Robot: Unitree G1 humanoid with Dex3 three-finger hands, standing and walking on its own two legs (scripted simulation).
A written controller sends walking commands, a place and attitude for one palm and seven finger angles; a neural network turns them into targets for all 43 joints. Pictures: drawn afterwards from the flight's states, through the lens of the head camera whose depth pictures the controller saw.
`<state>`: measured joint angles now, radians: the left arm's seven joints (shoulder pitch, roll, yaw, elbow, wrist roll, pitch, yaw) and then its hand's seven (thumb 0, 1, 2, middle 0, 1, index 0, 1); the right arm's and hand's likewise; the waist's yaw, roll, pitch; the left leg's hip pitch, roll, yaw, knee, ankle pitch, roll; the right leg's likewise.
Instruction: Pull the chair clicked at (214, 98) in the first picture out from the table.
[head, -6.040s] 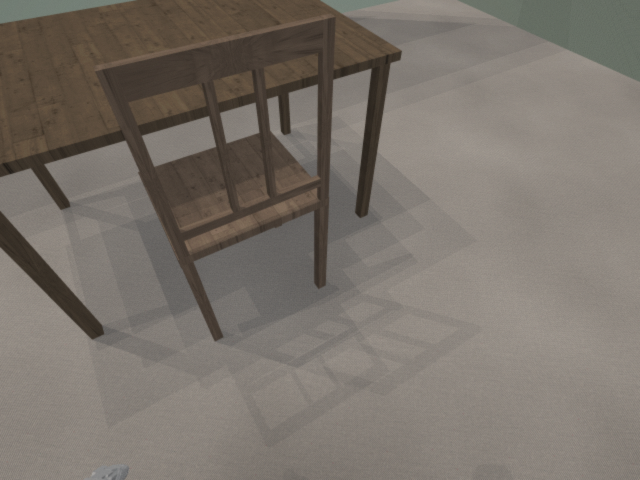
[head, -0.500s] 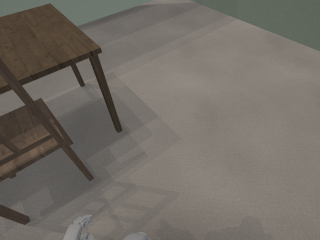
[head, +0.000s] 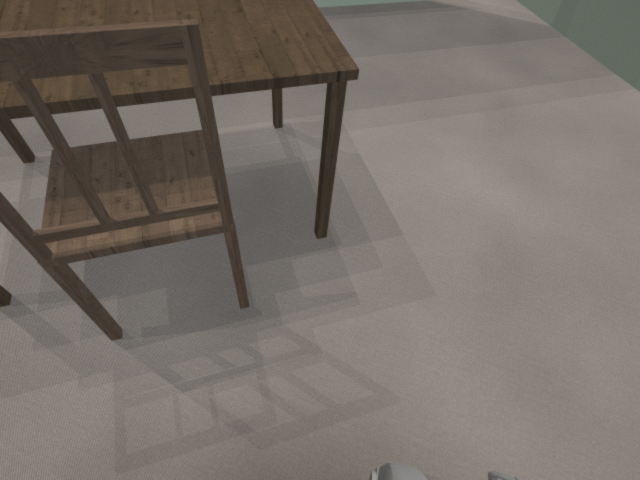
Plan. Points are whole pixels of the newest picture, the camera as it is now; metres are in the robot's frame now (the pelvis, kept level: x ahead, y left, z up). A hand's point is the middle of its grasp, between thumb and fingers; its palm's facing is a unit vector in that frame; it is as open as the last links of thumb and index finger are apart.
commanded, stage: turn to face it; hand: left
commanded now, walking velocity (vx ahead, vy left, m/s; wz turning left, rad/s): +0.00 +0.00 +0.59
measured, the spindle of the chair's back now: (70, 162) +0.60 +0.51 -0.05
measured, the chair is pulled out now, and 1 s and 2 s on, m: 0.00 0.00 0.00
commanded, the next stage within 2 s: take the last steps up to it in 0.50 s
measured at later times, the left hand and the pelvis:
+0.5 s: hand out of the picture +0.01 +0.17 -0.15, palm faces +0.28 -0.92 -0.27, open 7.4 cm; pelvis +0.00 -0.03 +0.01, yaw +15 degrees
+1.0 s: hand out of the picture +0.01 +0.21 -0.16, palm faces +0.36 -0.91 -0.22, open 7.4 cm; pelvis +0.04 +0.01 +0.01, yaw +20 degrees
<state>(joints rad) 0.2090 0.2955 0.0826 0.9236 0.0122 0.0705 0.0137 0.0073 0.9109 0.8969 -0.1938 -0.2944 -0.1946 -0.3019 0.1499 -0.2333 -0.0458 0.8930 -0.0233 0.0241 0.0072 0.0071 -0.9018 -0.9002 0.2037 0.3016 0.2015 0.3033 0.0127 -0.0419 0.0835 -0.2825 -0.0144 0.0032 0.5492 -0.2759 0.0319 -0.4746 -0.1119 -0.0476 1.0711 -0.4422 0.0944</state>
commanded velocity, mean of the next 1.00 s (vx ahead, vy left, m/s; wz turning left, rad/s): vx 0.13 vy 0.02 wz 0.25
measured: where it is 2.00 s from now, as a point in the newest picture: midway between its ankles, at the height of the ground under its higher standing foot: (261, 443)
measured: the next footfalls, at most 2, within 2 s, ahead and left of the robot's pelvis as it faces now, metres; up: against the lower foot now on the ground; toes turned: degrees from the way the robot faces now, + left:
right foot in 0.24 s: +0.06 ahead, -0.14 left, +0.00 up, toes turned +6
left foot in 0.64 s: -0.01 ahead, +0.11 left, +0.00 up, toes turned +21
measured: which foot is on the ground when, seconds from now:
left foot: down 0.00-0.24, up 0.26-0.62, down 0.64-1.00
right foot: up 0.00-0.22, down 0.24-0.64, up 0.66-1.00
